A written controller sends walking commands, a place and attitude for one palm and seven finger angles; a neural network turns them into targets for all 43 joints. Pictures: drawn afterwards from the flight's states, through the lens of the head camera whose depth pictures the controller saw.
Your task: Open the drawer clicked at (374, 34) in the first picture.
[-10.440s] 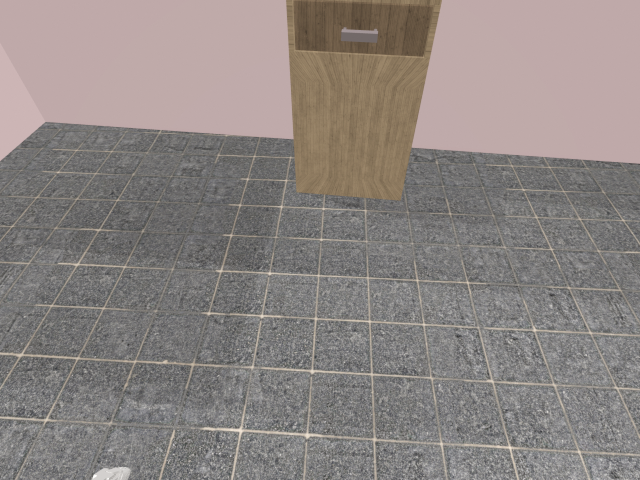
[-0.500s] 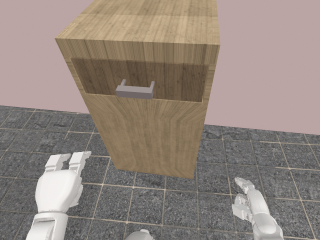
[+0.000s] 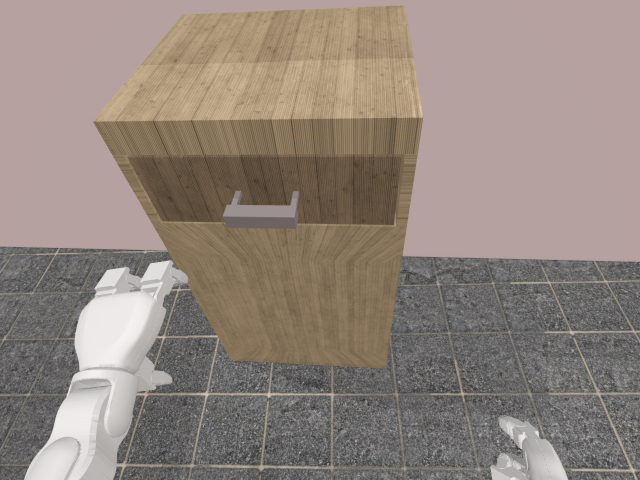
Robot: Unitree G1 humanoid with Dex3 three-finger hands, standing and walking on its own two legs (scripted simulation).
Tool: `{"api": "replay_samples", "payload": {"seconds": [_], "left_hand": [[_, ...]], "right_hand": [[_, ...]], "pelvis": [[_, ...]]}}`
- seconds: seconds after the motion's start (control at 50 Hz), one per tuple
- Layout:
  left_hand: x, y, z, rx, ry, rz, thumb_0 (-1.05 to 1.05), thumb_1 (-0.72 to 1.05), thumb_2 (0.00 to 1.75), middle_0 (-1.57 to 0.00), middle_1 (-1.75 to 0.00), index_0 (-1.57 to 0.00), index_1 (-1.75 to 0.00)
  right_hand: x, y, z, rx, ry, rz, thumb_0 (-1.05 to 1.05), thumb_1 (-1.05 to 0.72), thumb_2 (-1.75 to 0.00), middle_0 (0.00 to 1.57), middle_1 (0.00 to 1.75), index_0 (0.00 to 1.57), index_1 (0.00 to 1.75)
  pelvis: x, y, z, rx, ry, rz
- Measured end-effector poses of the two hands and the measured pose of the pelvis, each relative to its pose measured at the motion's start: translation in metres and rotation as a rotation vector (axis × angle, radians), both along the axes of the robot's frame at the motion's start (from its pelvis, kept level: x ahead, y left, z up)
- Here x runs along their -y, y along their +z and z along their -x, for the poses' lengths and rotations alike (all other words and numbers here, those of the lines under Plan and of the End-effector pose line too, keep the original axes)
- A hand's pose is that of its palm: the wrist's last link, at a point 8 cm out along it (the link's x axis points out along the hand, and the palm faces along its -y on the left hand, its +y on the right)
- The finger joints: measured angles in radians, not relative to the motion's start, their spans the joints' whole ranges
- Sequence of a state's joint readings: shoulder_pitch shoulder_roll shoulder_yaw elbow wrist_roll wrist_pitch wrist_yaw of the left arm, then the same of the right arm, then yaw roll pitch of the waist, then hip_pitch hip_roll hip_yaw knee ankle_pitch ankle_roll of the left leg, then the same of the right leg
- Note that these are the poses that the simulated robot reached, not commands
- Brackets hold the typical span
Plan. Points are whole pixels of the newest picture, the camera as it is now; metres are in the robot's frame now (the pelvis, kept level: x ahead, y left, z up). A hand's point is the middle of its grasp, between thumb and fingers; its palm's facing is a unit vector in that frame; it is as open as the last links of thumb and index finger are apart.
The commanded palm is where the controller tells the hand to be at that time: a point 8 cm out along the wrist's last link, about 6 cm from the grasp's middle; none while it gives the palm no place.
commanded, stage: raise the hand with hooked fingers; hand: left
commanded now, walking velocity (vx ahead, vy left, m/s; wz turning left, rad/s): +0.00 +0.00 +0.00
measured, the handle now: (263, 206) +0.54 +0.17 +0.01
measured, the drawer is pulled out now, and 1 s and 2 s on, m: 0.00 0.00 0.00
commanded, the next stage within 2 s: move the hooked fingers above the handle in 0.80 s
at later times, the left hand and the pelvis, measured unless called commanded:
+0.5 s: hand (118, 272) +0.30 +0.27 +0.13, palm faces +0.06 -0.09 -0.99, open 13.9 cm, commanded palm +0.27 +0.27 +0.18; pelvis -0.01 +0.03 +0.02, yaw +1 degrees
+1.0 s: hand (125, 293) +0.28 +0.26 +0.12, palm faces +0.05 -0.08 -1.00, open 13.9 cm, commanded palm +0.27 +0.26 +0.18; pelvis -0.03 +0.02 +0.02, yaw +1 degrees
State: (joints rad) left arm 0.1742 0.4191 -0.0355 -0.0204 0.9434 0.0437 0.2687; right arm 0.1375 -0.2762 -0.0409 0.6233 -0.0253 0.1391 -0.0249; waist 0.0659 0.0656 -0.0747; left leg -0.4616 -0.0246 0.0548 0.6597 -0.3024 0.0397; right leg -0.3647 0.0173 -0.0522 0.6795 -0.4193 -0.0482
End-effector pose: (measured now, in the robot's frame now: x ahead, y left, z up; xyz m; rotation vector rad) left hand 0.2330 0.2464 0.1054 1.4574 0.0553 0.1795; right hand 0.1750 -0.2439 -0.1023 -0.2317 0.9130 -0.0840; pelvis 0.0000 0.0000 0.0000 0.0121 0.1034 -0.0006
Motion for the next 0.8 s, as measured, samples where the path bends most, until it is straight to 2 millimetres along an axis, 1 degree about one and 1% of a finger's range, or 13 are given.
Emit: {"api": "replay_samples", "payload": {"seconds": [0.18, 0.26, 0.34, 0.42, 0.48, 0.56, 0.66, 0.74, 0.8], "left_hand": [[-0.005, 0.03, -0.026, 0.0, -0.039, -0.004, 0.0, -0.39, 0.35, -0.31, -1.13, -0.31, -1.13], [-0.013, 0.043, -0.034, -0.004, -0.036, -0.007, 0.0, -0.44, 0.33, -0.32, -1.17, -0.31, -1.16], [-0.019, 0.055, -0.04, -0.01, -0.04, -0.015, 0.0, -0.47, 0.32, -0.32, -1.19, -0.31, -1.18], [-0.023, 0.068, -0.045, -0.011, -0.055, -0.026, 0.0, -0.49, 0.31, -0.32, -1.2, -0.32, -1.19], [-0.027, 0.073, -0.047, -0.019, -0.06, -0.025, 0.0, -0.49, 0.31, -0.32, -1.2, -0.31, -1.2], [-0.028, 0.07, -0.044, -0.047, -0.071, -0.01, 0.0, -0.49, 0.31, -0.32, -1.2, -0.31, -1.2], [-0.023, 0.061, -0.033, -0.059, -0.117, -0.005, 0.0, -0.49, 0.31, -0.32, -1.2, -0.31, -1.2], [-0.02, 0.063, -0.026, -0.015, -0.139, -0.019, 0.0, -0.49, 0.31, -0.32, -1.2, -0.32, -1.2], [-0.022, 0.067, -0.024, 0.012, -0.116, -0.026, 0.0, -0.49, 0.31, -0.32, -1.2, -0.32, -1.2]], "right_hand": [[-0.04, 0.019, -0.025, 0.077, 0.038, -0.064, 0.01, -0.91, -0.9, 0.2, 0.3, 0.2, 0.3], [-0.054, 0.023, -0.028, 0.081, 0.061, -0.083, 0.01, -0.91, -0.9, 0.2, 0.3, 0.2, 0.3], [-0.062, 0.023, -0.025, 0.065, 0.079, -0.088, 0.01, -0.91, -0.9, 0.2, 0.3, 0.2, 0.3], [-0.064, 0.021, -0.017, 0.038, 0.082, -0.084, 0.01, -0.91, -0.9, 0.2, 0.3, 0.21, 0.3], [-0.062, 0.019, -0.009, 0.016, 0.075, -0.082, 0.01, -0.91, -0.9, 0.2, 0.3, 0.21, 0.3], [-0.056, 0.017, 0.004, -0.008, 0.06, -0.077, 0.01, -0.91, -0.9, 0.2, 0.3, 0.21, 0.3], [-0.047, 0.014, 0.017, -0.033, 0.049, -0.055, 0.01, -0.91, -0.9, 0.2, 0.3, 0.2, 0.3], [-0.043, 0.012, 0.023, -0.044, 0.047, -0.045, 0.01, -0.91, -0.9, 0.2, 0.3, 0.2, 0.3], [-0.043, 0.011, 0.024, -0.043, 0.045, -0.052, 0.01, -0.91, -0.9, 0.2, 0.3, 0.2, 0.3]], "pelvis": [[-0.013, 0.008, -0.001, 0.041, -0.002, 0.007], [-0.017, 0.011, 0.001, 0.055, 0.003, 0.01], [-0.021, 0.013, 0.003, 0.067, 0.009, 0.013], [-0.024, 0.015, 0.005, 0.077, 0.014, 0.016], [-0.025, 0.016, 0.008, 0.079, 0.013, 0.017], [-0.026, 0.017, 0.01, 0.079, 0.01, 0.017], [-0.027, 0.018, 0.014, 0.079, 0.01, 0.019], [-0.026, 0.017, 0.018, 0.08, 0.013, 0.019], [-0.024, 0.017, 0.02, 0.082, 0.014, 0.019]]}}
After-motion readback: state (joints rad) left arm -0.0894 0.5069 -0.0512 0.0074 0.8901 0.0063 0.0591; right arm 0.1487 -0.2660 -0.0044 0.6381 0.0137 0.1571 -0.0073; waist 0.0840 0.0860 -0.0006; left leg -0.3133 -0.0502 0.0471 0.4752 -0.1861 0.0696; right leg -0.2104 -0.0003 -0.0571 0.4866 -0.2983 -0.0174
